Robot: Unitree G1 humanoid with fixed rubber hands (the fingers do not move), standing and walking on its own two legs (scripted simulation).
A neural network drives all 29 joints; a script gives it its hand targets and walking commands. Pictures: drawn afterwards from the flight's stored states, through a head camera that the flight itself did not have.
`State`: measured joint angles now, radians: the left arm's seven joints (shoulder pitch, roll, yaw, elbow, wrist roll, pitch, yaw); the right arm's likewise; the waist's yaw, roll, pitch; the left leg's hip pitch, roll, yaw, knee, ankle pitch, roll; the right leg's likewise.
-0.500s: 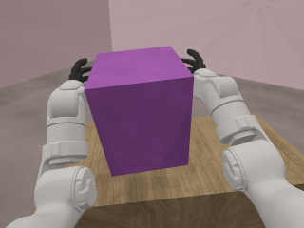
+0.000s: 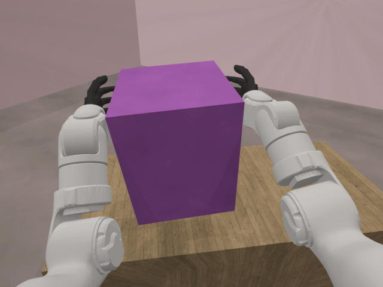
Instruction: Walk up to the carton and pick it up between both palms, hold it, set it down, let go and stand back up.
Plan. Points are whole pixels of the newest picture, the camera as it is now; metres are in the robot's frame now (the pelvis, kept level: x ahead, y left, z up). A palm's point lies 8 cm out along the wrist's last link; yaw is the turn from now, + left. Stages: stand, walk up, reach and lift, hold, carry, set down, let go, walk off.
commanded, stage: hold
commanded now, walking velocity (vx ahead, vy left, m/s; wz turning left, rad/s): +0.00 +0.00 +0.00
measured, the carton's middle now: (177, 139) +0.37 +0.00 +0.22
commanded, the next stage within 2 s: none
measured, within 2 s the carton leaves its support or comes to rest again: neither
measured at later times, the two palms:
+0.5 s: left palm (96, 111) +0.36 +0.15 +0.29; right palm (252, 99) +0.36 -0.14 +0.31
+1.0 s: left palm (99, 112) +0.36 +0.15 +0.29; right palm (253, 99) +0.36 -0.15 +0.31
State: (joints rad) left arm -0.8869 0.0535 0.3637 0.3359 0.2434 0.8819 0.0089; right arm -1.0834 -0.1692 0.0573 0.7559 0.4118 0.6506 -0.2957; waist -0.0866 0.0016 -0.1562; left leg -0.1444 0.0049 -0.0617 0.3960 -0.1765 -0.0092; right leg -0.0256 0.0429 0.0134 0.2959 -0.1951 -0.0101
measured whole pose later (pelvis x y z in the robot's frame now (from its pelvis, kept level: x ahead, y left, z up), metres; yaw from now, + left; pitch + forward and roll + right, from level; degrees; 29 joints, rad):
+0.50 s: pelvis -0.01 +0.00 +0.00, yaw +0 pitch -4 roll -1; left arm -0.93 0.06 0.40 0.41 0.25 0.87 0.00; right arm -1.12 -0.16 0.02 0.81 0.37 0.67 -0.29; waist -0.07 0.01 -0.18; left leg -0.14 0.01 -0.06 0.38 -0.16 -0.01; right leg -0.04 0.04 0.02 0.31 -0.20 -0.01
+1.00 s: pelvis +0.00 +0.00 +0.00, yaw +0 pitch -4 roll -1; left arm -0.91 0.06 0.36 0.38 0.24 0.87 0.01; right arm -1.11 -0.17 0.05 0.79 0.41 0.65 -0.30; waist -0.09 0.01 -0.17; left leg -0.15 0.01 -0.07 0.40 -0.17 -0.01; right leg -0.04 0.05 0.01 0.30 -0.19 -0.01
